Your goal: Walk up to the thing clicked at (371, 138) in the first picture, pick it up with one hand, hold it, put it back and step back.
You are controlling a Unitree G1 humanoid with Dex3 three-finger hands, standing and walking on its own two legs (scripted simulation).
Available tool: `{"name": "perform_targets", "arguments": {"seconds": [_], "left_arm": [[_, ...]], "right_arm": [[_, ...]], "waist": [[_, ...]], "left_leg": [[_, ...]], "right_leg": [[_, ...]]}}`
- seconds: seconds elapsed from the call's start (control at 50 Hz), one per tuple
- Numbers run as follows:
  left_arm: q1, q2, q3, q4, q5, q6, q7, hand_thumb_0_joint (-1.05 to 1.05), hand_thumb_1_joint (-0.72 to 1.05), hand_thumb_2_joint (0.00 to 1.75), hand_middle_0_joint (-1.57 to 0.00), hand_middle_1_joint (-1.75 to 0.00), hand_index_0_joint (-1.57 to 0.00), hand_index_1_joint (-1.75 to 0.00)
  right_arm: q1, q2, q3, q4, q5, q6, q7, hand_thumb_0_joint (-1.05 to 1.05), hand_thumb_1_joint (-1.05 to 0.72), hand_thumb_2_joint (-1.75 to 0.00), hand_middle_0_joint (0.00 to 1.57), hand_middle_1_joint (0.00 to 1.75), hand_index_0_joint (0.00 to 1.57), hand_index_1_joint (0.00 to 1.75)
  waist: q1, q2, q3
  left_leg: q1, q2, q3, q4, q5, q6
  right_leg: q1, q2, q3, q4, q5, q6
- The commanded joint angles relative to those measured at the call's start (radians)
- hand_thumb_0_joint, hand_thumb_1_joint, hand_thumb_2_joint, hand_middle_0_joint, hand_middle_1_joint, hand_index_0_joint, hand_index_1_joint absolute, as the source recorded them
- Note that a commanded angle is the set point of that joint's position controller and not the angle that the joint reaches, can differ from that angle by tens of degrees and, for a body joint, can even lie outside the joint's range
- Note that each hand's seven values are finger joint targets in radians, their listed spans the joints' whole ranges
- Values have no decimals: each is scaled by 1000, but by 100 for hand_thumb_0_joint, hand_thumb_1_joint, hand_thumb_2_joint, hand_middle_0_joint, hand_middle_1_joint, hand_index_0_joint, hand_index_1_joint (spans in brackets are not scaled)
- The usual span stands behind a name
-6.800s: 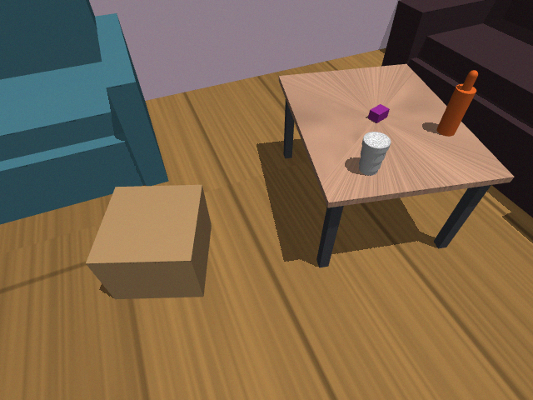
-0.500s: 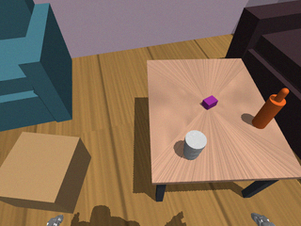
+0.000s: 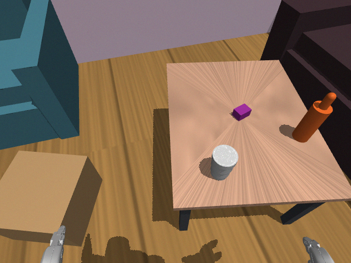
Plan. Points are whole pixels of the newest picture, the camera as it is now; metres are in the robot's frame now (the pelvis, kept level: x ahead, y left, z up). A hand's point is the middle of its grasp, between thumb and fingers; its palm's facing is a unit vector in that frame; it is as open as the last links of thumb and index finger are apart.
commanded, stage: go down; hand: right
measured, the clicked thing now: (222, 164) +0.48 -0.14 -0.22
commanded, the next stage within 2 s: none
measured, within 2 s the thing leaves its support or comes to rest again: neither
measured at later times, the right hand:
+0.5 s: hand out of the picture +0.16 -0.25 -0.10, palm faces +0.04 +0.94 -0.33, open 17.7 cm
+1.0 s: hand (314, 205) +0.27 -0.29 -0.03, palm faces +0.13 +0.96 -0.26, open 17.5 cm
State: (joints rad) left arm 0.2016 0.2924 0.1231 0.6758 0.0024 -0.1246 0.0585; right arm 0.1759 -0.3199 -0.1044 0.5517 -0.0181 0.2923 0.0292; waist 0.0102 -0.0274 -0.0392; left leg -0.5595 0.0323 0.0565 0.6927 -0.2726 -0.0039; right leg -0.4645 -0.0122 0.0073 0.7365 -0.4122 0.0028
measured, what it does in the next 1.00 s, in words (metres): stands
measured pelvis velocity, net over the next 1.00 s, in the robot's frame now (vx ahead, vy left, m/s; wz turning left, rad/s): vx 0.00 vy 0.00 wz -0.02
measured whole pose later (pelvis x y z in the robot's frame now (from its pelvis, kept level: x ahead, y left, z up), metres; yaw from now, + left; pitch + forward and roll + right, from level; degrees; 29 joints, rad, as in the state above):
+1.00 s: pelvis +0.00 +0.00 -0.02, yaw -1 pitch +8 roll +1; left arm 0.35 0.25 -0.01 0.37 -0.03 -0.15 0.14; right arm -0.05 -0.48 -0.27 0.43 0.08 0.35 0.19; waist 0.03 -0.02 -0.11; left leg -0.62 0.04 0.08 0.82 -0.33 -0.01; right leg -0.54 -0.01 0.03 0.88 -0.48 0.00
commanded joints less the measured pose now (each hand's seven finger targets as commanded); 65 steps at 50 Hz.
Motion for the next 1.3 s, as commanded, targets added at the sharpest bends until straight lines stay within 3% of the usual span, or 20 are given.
{"name": "perform_targets", "arguments": {"seconds": [0.0, 0.02, 0.06, 0.1, 0.18, 0.22, 0.34, 0.38, 0.42, 0.46, 0.54, 0.64, 0.74, 0.84, 0.92, 0.96, 1.04, 1.12, 1.22, 1.28], "left_arm": [[-17, 171, 54, -166, -5, -62, 33, 0, -56, 5, -6, -5, -5, -6], [-29, 164, 44, -185, -5, -62, 36, 0, -56, 5, -6, -5, -5, -6], [-3, 167, 49, -194, -9, -59, 40, 0, -56, 4, -6, -5, -5, -6], [9, 169, 54, -207, -11, -55, 43, 0, -55, 4, -6, -5, -5, -6], [35, 167, 58, -241, -16, -57, 44, 0, -54, 4, -6, -5, -5, -6], [46, 158, 53, -257, -16, -54, 44, 0, -55, 4, -5, -5, -5, -6], [90, 159, 58, -336, -20, -48, 47, 0, -55, 4, -5, -5, -5, -6], [75, 145, 45, -356, -21, -45, 50, 0, -54, 4, -5, -5, -5, -6], [89, 150, 52, -361, -21, -45, 54, 0, -55, 4, -5, -5, -5, -6], [111, 145, 51, -388, -21, -40, 54, 0, -55, 5, -5, -5, -4, -6], [123, 136, 42, -404, -22, -34, 58, 0, -55, 4, -5, -5, -5, -6], [114, 109, 10, -470, -27, -41, 69, 0, -54, 4, -5, -5, -5, -6], [159, 94, -12, -506, -32, -55, 89, 0, -54, 4, -5, -5, -5, -6], [119, 76, -57, -432, -34, -72, 97, 0, -54, 4, -5, -5, -5, -6], [172, 122, -38, -452, -33, -87, 95, 0, -54, 4, -5, -5, -5, -5], [173, 106, -74, -460, -38, -93, 83, 0, -54, 4, -5, -5, -5, -6], [98, 127, -46, -414, -36, -105, 73, 0, -55, 5, -5, -5, -5, -6], [23, 71, -118, -371, -34, -115, 61, 0, -56, 6, -5, -5, -5, -6], [28, 160, -50, -384, -30, -112, 83, 0, -56, 6, -5, -5, -4, -6], [77, 163, -44, -353, -31, -104, 91, 0, -56, 7, -5, -5, -4, -6]], "right_arm": [[12, -176, -48, -169, 1, 2, -14, 0, 57, -1, 5, 5, 5, 5], [-16, -221, -77, -236, 3, 4, -16, 0, 57, 0, 5, 5, 5, 5], [34, -174, -42, -195, 8, 30, -10, 0, 61, 0, 5, 5, 5, 5], [1, -224, -71, -291, 7, 42, -9, 0, 61, 0, 4, 5, 5, 5], [39, -189, -49, -330, 13, 75, -1, 0, 61, 0, 4, 5, 4, 5], [42, -216, -75, -370, 15, 83, -4, 0, 61, 0, 4, 5, 4, 5], [111, -186, -60, -406, 17, 121, 5, 0, 61, 0, 5, 5, 5, 5], [75, -227, -95, -490, 22, 120, 3, 0, 61, 0, 5, 5, 5, 5], [130, -203, -76, -458, 20, 132, 7, 0, 61, 0, 5, 5, 5, 5], [133, -221, -94, -506, 18, 134, 7, 0, 59, 0, 6, 5, 5, 5], [138, -221, -101, -521, 25, 148, 17, 0, 59, 0, 5, 5, 5, 5], [23, -260, -136, -576, 31, 130, 24, 0, 58, 0, 6, 4, 5, 4], [-150, -328, -197, -593, 48, 72, 43, 0, 58, 0, 6, 4, 6, 4], [-304, -353, -231, -385, 83, 29, 101, 0, 54, 0, 7, 4, 6, 4], [-404, -394, -247, -273, 96, 7, 169, 0, 58, 0, 6, 4, 6, 4], [-458, -428, -267, -210, 102, -8, 199, 0, 56, 0, 6, 4, 6, 4], [-560, -469, -300, -107, 114, -58, 232, 0, 61, 0, 5, 4, 5, 4], [-648, -534, -342, -88, 123, -129, 258, 0, 61, -1, 4, 5, 5, 5], [-726, -577, -370, -17, 133, -196, 286, 0, 61, -1, 5, 4, 5, 4], [-733, -579, -374, 65, 139, -227, 302, 0, 60, 0, 6, 4, 5, 4]], "waist": [[4, 7, -199], [-9, -4, -209], [7, 17, -179], [1, -13, -186], [9, -3, -154], [1, -9, -175], [13, 12, -210], [-7, -15, -223], [-6, -5, -214], [-5, -26, -255], [-4, -23, -219], [9, -3, -197], [32, -52, -269], [24, -59, -168], [52, -38, -218], [29, -37, -195], [11, -44, -185], [-23, -81, -247], [20, -30, -379], [24, -45, -312]], "left_leg": [[194, -13, 0, -55, 109, 16], [197, -13, 3, -50, 103, 17], [176, -17, 11, -41, 94, 16], [157, -18, 10, -31, 93, 18], [115, -21, 16, -12, 62, 17], [126, -20, 16, -4, 70, 17], [113, -18, 16, 35, 118, 15], [118, -14, 12, 40, 116, 15], [111, -16, 17, 55, 116, 15], [124, -13, 13, 67, 162, 18], [99, -15, 13, 69, 134, 15], [88, -6, 0, 39, 48, 7], [119, -1, -13, 55, 126, 8], [90, 2, -13, 23, 48, 8], [119, -3, -10, -2, 49, 7], [127, -7, -1, -8, 45, 8], [120, -8, -3, -13, 24, 17], [160, -13, -3, -6, 64, 27], [216, -22, -4, -3, 178, 27], [195, -26, -1, -20, 161, 32]], "right_leg": [[-33, 18, 7, -94, 201, -10], [-42, 17, 11, -91, 201, -7], [-58, 15, 16, -85, 198, -7], [-49, 15, 16, -80, 202, -3], [-75, 13, 22, -66, 177, -1], [-82, 14, 20, -54, 186, -2], [-88, 16, 24, -10, 257, 2], [-93, 19, 22, 0, 250, 3], [-96, 14, 31, 6, 286, 9], [-80, 19, 26, 24, 334, 11], [-106, 17, 31, 27, 314, 11], [-141, 25, 22, 17, 144, -6], [-66, 23, 25, 26, 229, 1], [-111, 18, 34, 1, 141, -5], [-61, 16, 29, -21, 127, -12], [-68, 15, 34, -41, 129, -11], [-77, 9, 36, -58, 116, -13], [-61, 5, 39, -66, 180, -8], [28, -4, 45, -61, 335, -5], [31, -6, 44, -81, 335, -4]]}}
